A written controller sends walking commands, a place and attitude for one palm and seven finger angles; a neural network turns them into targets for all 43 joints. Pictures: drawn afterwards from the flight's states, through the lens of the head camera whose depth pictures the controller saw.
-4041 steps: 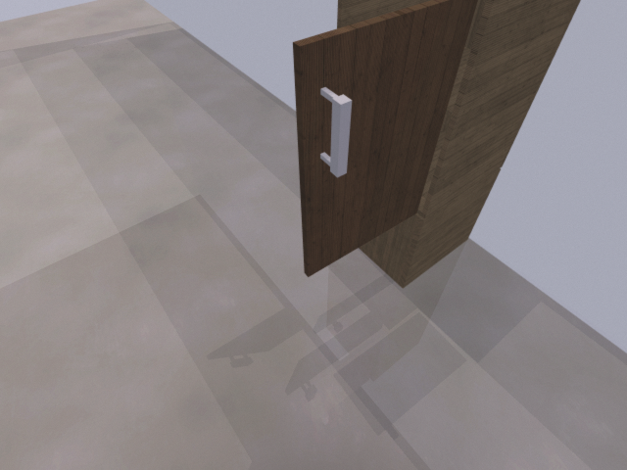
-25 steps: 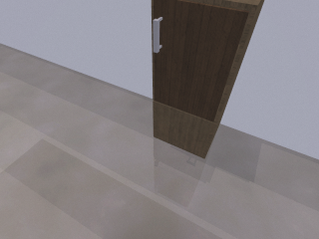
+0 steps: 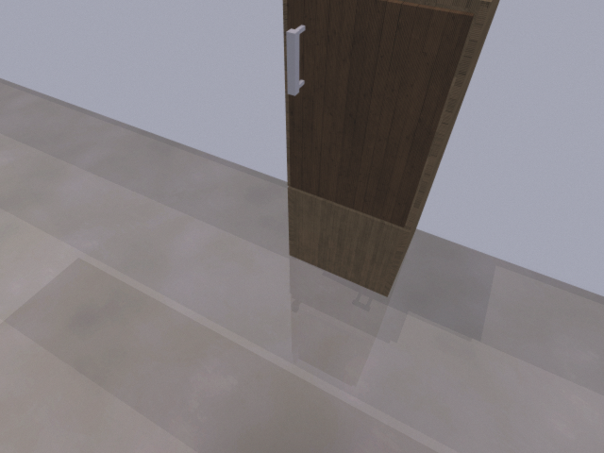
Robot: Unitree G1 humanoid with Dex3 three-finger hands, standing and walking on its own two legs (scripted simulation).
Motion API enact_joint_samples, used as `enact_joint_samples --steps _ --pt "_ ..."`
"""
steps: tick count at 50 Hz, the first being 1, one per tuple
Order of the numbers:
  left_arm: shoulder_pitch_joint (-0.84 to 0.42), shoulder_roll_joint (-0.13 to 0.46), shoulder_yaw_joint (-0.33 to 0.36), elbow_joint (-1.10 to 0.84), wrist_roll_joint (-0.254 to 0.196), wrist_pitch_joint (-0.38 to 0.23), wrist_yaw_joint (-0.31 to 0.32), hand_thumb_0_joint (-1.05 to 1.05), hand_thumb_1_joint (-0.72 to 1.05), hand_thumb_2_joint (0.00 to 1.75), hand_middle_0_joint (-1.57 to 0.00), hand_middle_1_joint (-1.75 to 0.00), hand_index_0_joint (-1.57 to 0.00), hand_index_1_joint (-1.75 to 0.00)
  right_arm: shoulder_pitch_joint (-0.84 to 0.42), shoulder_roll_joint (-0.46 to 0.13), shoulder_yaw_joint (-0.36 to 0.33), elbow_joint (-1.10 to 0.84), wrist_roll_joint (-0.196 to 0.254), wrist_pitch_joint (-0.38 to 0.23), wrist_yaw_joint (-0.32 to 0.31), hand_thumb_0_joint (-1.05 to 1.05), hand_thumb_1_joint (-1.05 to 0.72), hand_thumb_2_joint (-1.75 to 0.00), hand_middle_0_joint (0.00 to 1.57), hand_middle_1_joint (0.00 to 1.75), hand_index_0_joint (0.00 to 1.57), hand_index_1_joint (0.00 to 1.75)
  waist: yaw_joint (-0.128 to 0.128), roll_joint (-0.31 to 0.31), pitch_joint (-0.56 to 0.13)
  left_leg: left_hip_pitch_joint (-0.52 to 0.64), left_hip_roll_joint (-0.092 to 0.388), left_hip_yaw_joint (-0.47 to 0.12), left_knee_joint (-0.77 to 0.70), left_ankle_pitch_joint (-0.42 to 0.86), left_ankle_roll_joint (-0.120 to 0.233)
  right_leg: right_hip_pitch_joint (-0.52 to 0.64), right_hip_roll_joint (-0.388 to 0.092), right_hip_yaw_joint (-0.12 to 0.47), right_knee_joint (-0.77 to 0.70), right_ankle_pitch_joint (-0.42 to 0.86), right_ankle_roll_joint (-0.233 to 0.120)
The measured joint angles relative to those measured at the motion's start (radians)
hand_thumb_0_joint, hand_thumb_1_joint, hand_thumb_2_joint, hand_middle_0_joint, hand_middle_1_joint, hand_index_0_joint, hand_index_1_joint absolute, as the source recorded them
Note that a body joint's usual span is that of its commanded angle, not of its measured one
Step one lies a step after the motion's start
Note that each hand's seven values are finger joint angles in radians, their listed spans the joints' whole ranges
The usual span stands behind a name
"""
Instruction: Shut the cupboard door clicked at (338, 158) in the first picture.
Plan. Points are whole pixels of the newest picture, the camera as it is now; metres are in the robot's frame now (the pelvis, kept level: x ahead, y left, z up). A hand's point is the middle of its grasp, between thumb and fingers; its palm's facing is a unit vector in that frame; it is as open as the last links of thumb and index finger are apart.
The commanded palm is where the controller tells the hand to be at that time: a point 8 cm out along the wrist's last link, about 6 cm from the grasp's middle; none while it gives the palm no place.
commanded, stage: look to check the result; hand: left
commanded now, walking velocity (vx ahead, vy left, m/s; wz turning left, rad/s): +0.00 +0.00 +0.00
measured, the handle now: (297, 60) +0.94 +0.07 +0.09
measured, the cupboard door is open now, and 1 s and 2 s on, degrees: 0 0 0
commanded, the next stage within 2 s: stand and wait in 0.30 s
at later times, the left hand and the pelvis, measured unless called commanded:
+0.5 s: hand out of the picture +0.05 +0.21 -0.17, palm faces +0.01 -0.96 -0.27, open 7.4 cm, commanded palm none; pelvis +0.01 -0.01 +0.00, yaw +0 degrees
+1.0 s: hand out of the picture +0.07 +0.21 -0.16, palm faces +0.01 -0.96 -0.29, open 7.4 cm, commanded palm none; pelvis +0.02 -0.01 +0.00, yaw +0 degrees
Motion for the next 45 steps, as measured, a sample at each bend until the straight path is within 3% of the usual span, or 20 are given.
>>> enact_joint_samples --steps 18,45 --pt "-0.066 0.053 -0.002 -0.007 -0.002 -0.009 -0.008 0.01 0.91 0.9 -0.2 -0.3 -0.2 -0.29 -0.05 -0.053 0.0 0.009 -0.001 0.001 0.008 0.01 -0.91 -0.9 0.2 0.3 0.21 0.3 -0.005 -0.002 0.002 0.027 0.012 -0.006 -0.024 0.002 -0.013 0.033 0.013 -0.006 -0.037 0.007 -0.011" --pt "-0.1 0.087 -0.005 -0.006 -0.004 -0.012 -0.013 0.01 0.91 0.9 -0.2 -0.3 -0.2 -0.29 -0.093 -0.088 0.006 0.013 -0.001 -0.001 0.013 0.01 -0.91 -0.9 0.2 0.3 0.21 0.3 -0.003 -0.001 0.006 0.056 0.018 -0.015 -0.06 0.001 -0.024 0.067 0.022 -0.013 -0.078 0.006 -0.018"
